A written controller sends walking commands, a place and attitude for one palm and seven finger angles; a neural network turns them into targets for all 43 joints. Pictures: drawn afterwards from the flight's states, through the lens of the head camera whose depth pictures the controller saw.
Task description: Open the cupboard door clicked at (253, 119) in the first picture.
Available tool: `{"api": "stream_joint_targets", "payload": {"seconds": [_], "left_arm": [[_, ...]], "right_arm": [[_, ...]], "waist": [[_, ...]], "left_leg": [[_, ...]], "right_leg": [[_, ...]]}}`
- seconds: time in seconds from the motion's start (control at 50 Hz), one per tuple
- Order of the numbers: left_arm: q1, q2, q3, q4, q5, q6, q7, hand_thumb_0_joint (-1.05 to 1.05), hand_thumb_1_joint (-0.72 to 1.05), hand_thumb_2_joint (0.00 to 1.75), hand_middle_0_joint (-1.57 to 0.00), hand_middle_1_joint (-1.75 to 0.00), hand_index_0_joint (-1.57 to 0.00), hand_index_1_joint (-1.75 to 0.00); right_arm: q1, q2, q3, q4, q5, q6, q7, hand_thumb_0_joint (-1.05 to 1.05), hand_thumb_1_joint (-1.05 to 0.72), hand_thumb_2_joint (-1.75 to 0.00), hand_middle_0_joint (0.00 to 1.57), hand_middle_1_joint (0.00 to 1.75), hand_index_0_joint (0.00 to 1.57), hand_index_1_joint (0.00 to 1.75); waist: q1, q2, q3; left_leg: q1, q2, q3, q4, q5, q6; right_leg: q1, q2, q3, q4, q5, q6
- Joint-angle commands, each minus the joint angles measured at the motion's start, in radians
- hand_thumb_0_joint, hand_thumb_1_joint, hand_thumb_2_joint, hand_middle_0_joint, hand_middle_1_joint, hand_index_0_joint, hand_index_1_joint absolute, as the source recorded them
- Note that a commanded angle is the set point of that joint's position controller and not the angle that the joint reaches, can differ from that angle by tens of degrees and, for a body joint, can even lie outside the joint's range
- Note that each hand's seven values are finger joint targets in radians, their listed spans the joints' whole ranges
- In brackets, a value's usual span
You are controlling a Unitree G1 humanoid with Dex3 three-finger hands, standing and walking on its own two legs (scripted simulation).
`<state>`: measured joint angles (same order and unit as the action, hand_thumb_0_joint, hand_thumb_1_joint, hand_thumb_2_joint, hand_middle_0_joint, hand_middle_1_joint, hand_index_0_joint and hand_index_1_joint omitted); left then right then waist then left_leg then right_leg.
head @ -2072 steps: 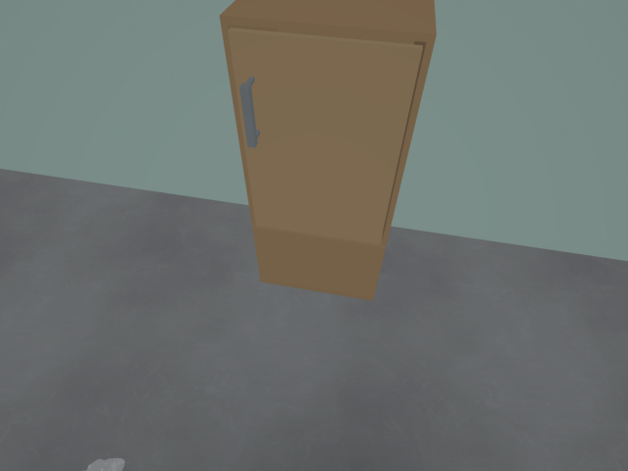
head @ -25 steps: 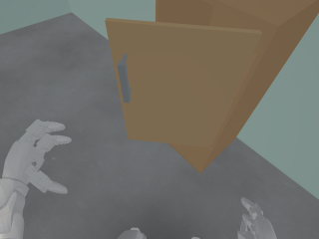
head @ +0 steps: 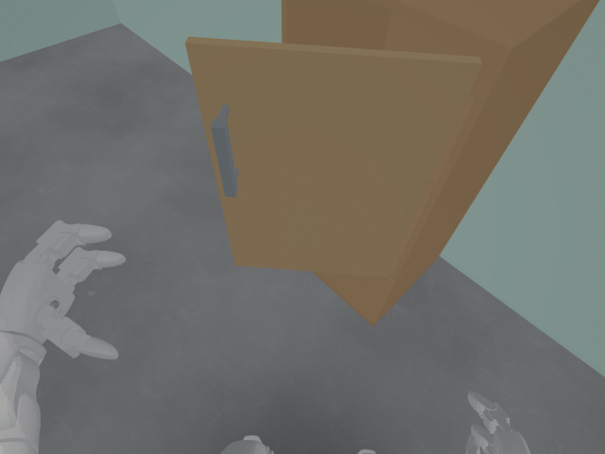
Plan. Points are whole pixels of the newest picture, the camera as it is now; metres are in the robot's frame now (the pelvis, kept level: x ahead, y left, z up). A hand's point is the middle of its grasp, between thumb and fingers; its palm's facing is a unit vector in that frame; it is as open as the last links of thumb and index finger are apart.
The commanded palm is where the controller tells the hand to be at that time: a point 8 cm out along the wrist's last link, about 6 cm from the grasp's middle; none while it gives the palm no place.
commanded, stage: raise the hand with hooked fingers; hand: left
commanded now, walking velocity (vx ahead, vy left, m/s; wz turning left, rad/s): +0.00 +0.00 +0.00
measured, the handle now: (228, 153) +0.56 +0.16 +0.05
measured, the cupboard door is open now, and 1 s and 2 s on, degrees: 42 42 42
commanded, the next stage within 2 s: move the hooked fingers beside the handle in 0.10 s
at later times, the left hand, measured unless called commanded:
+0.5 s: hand (117, 268) +0.32 +0.25 +0.07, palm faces -0.01 -1.00 -0.03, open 14.0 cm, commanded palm +0.30 +0.31 +0.06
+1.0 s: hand (145, 218) +0.40 +0.25 +0.06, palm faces -0.03 -1.00 -0.02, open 14.0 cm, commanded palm +0.38 +0.30 +0.06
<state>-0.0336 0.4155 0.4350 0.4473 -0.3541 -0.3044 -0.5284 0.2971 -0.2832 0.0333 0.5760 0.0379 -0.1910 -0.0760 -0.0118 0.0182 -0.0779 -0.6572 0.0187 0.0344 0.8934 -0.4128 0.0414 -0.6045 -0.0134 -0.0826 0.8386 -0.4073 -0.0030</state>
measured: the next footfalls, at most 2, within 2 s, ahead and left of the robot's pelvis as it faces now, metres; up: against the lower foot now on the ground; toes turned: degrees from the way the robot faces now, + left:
none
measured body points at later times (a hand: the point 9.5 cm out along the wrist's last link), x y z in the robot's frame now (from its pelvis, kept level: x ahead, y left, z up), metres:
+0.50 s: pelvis +0.00 -0.01 +0.00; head +0.05 +0.00 +0.44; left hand +0.31 +0.31 +0.07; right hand +0.14 -0.27 -0.09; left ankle +0.02 +0.09 -0.70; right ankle +0.00 -0.12 -0.70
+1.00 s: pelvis +0.00 -0.01 -0.01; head +0.09 +0.00 +0.43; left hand +0.40 +0.30 +0.06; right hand +0.07 -0.29 -0.11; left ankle +0.02 +0.09 -0.70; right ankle +0.00 -0.12 -0.70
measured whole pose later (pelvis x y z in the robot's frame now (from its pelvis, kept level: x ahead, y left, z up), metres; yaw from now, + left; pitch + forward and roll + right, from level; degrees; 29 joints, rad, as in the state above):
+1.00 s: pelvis +0.00 -0.01 -0.01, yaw -1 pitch +15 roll -2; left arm -0.52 0.51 0.45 0.92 -0.24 -0.36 -0.51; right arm 0.34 -0.29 0.03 0.63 0.03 -0.07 -0.07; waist -0.07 0.01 -0.09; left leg -0.78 0.04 0.04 0.94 -0.43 0.03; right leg -0.73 0.00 -0.08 0.90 -0.42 -0.02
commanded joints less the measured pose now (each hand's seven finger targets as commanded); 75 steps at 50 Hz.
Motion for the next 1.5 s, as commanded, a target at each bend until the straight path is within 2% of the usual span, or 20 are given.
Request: {"api": "stream_joint_targets", "payload": {"seconds": [0.0,0.18,0.24,0.3,0.4,0.44,0.48,0.6,0.76,0.82,0.98,1.02,1.08,1.16,1.26,1.28,1.36,1.4,1.44,1.48], "left_arm": [[-0.203,0.264,0.083,-0.210,-0.026,-0.060,-0.003,0.00,-0.50,0.30,-0.30,-1.20,-0.30,-1.20],[-0.205,0.259,0.084,-0.180,-0.030,-0.062,-0.007,0.00,-0.50,0.30,-0.30,-1.20,-0.30,-1.20],[-0.348,0.256,0.047,-0.151,-0.016,-0.059,-0.004,0.00,-0.50,0.30,-0.30,-1.20,-0.30,-1.20],[-0.385,0.238,0.024,-0.124,-0.004,-0.065,0.004,0.00,-0.50,0.30,-0.30,-1.20,-0.30,-1.20],[-0.409,0.282,0.057,-0.070,0.014,-0.070,0.017,0.00,-0.50,0.30,-0.30,-1.20,-0.30,-1.20],[-0.425,0.319,0.092,-0.016,0.014,-0.066,0.024,0.00,-0.50,0.30,-0.30,-1.20,-0.30,-1.20],[-0.444,0.318,0.087,0.001,0.021,-0.069,0.021,0.00,-0.50,0.30,-0.30,-1.20,-0.30,-1.20],[-0.565,0.302,0.047,0.049,0.034,-0.086,0.015,0.00,-0.50,0.30,-0.30,-1.20,-0.30,-1.20],[-0.716,0.358,0.063,0.182,0.061,-0.110,0.014,0.00,-0.50,0.30,-0.30,-1.20,-0.30,-1.20],[-0.751,0.380,0.078,0.204,0.071,-0.128,0.017,0.00,-0.50,0.30,-0.30,-1.20,-0.30,-1.20],[-0.790,0.413,0.095,0.329,0.095,-0.114,0.021,0.00,-0.50,0.30,-0.30,-1.20,-0.30,-1.20],[-0.865,0.409,0.079,0.336,0.106,-0.118,0.032,0.00,-0.50,0.30,-0.30,-1.20,-0.30,-1.20],[-0.897,0.400,0.067,0.328,0.117,-0.133,0.043,0.00,-0.50,0.30,-0.30,-1.20,-0.30,-1.20],[-0.938,0.415,0.079,0.349,0.122,-0.144,0.060,0.00,-0.50,0.30,-0.30,-1.20,-0.30,-1.20],[-1.022,0.445,0.078,0.442,0.150,-0.136,0.074,0.00,-0.50,0.30,-0.30,-1.20,-0.30,-1.20],[-1.063,0.443,0.063,0.439,0.158,-0.139,0.077,0.00,-0.50,0.30,-0.30,-1.20,-0.30,-1.20],[-1.111,0.461,0.076,0.434,0.165,-0.160,0.088,0.00,-0.50,0.30,-0.30,-1.20,-0.30,-1.20],[-1.137,0.423,0.038,0.485,0.170,-0.147,0.086,0.00,-0.50,0.30,-0.30,-1.20,-0.30,-1.20],[-1.167,0.471,0.060,0.534,0.179,-0.135,0.093,0.00,-0.50,0.30,-0.30,-1.20,-0.30,-1.20],[-1.212,0.459,0.037,0.527,0.193,-0.130,0.097,0.00,-0.50,0.30,-0.30,-1.20,-0.30,-1.20]], "right_arm": [[-0.027,-0.151,-0.061,-0.139,0.007,-0.058,-0.015,0.00,-0.90,-0.90,0.20,0.30,0.20,0.30],[-0.031,-0.149,-0.057,-0.136,0.008,-0.059,-0.018,0.00,-0.90,-0.90,0.20,0.30,0.20,0.30],[-0.025,-0.154,-0.054,-0.114,0.008,-0.055,-0.029,0.00,-0.90,-0.90,0.20,0.30,0.20,0.30],[-0.019,-0.152,-0.055,-0.112,0.008,-0.056,-0.033,0.00,-0.90,-0.90,0.20,0.30,0.20,0.30],[-0.011,-0.152,-0.056,-0.102,0.006,-0.040,-0.029,0.00,-0.90,-0.90,0.20,0.30,0.20,0.30],[-0.003,-0.157,-0.055,-0.097,0.003,-0.028,-0.027,0.00,-0.90,-0.90,0.20,0.30,0.20,0.30],[-0.003,-0.153,-0.055,-0.101,0.006,-0.018,-0.024,0.00,-0.90,-0.90,0.20,0.30,0.20,0.30],[0.026,-0.156,-0.059,-0.093,0.006,0.006,-0.018,0.00,-0.90,-0.90,0.20,0.30,0.20,0.30],[0.067,-0.166,-0.064,-0.063,0.003,0.042,-0.019,0.00,-0.90,-0.90,0.20,0.30,0.20,0.30],[0.083,-0.166,-0.068,-0.054,-0.001,0.052,-0.015,0.00,-0.90,-0.90,0.20,0.30,0.20,0.30],[0.125,-0.174,-0.071,-0.055,-0.004,0.101,0.001,0.00,-0.90,-0.90,0.20,0.30,0.20,0.30],[0.133,-0.175,-0.073,-0.047,-0.006,0.112,0.002,0.00,-0.90,-0.90,0.20,0.30,0.20,0.30],[0.146,-0.174,-0.073,-0.049,-0.009,0.127,0.008,0.00,-0.90,-0.90,0.20,0.30,0.20,0.30],[0.161,-0.175,-0.073,-0.042,-0.012,0.145,0.011,0.00,-0.90,-0.90,0.20,0.30,0.20,0.30],[0.176,-0.184,-0.068,-0.029,-0.014,0.171,0.011,0.00,-0.90,-0.90,0.20,0.30,0.20,0.30],[0.175,-0.183,-0.067,-0.025,-0.015,0.175,0.010,0.00,-0.90,-0.90,0.20,0.30,0.20,0.30],[0.198,-0.188,-0.068,-0.016,-0.023,0.184,0.013,0.00,-0.90,-0.90,0.20,0.30,0.20,0.30],[0.198,-0.185,-0.064,-0.006,-0.022,0.189,0.015,0.00,-0.90,-0.90,0.20,0.30,0.20,0.30],[0.210,-0.195,-0.061,-0.002,-0.021,0.196,0.010,0.00,-0.90,-0.90,0.20,0.30,0.20,0.30],[0.218,-0.195,-0.059,-0.002,-0.026,0.198,0.014,0.00,-0.90,-0.90,0.20,0.30,0.20,0.30]], "waist": [[-0.001,0.109,-0.241],[0.002,0.070,-0.240],[-0.031,0.065,-0.193],[-0.027,0.076,-0.233],[-0.015,0.072,-0.276],[-0.011,0.025,-0.264],[-0.010,0.071,-0.269],[-0.035,0.073,-0.288],[-0.056,0.050,-0.317],[-0.049,0.101,-0.360],[-0.049,0.075,-0.374],[-0.071,0.055,-0.363],[-0.069,0.115,-0.407],[-0.079,0.085,-0.437],[-0.102,0.061,-0.378],[-0.107,0.097,-0.381],[-0.109,0.112,-0.463],[-0.128,0.123,-0.423],[-0.139,0.083,-0.381],[-0.141,0.148,-0.416]], "left_leg": [[0.214,-0.009,-0.080,-0.154,0.244,-0.026],[0.200,-0.012,-0.076,-0.149,0.241,-0.023],[0.179,-0.010,-0.078,-0.141,0.185,-0.021],[0.205,-0.012,-0.086,-0.147,0.177,-0.023],[0.196,-0.014,-0.073,-0.130,0.231,-0.021],[0.157,-0.013,-0.068,-0.125,0.224,-0.018],[0.154,-0.016,-0.060,-0.125,0.239,-0.020],[0.157,-0.013,-0.060,-0.111,0.240,-0.016],[0.116,-0.012,-0.053,-0.088,0.219,-0.007],[0.145,-0.010,-0.056,-0.077,0.257,-0.010],[0.117,-0.005,-0.057,-0.057,0.323,-0.012],[0.114,0.000,-0.063,-0.053,0.305,-0.008],[0.170,0.004,-0.071,-0.043,0.356,-0.016],[0.162,0.006,-0.069,-0.030,0.378,-0.011],[0.115,0.011,-0.076,-0.024,0.319,-0.010],[0.116,0.009,-0.078,-0.022,0.307,-0.012],[0.178,0.016,-0.097,-0.006,0.364,-0.017],[0.154,0.016,-0.095,-0.001,0.333,-0.019],[0.105,0.017,-0.098,0.001,0.299,-0.011],[0.134,0.017,-0.103,0.003,0.306,-0.018]], "right_leg": [[0.050,0.038,0.022,-0.098,0.178,-0.027],[0.066,0.038,0.025,-0.099,0.190,-0.027],[0.018,0.036,0.031,-0.104,0.144,-0.025],[0.011,0.031,0.030,-0.103,0.129,-0.025],[0.049,0.028,0.041,-0.093,0.189,-0.025],[0.070,0.029,0.047,-0.093,0.194,-0.024],[0.071,0.026,0.050,-0.089,0.215,-0.024],[0.041,0.031,0.052,-0.082,0.221,-0.021],[0.035,0.031,0.070,-0.074,0.213,-0.017],[0.025,0.032,0.067,-0.061,0.236,-0.021],[0.016,0.041,0.059,-0.034,0.296,-0.021],[-0.016,0.042,0.055,-0.034,0.273,-0.018],[-0.051,0.045,0.051,-0.020,0.280,-0.022],[-0.035,0.049,0.054,-0.013,0.307,-0.019],[-0.089,0.053,0.050,-0.012,0.252,-0.018],[-0.102,0.050,0.051,-0.009,0.238,-0.019],[-0.124,0.055,0.044,0.006,0.247,-0.022],[-0.160,0.054,0.042,0.004,0.224,-0.019],[-0.165,0.057,0.042,0.003,0.205,-0.021],[-0.193,0.054,0.040,0.011,0.195,-0.021]]}}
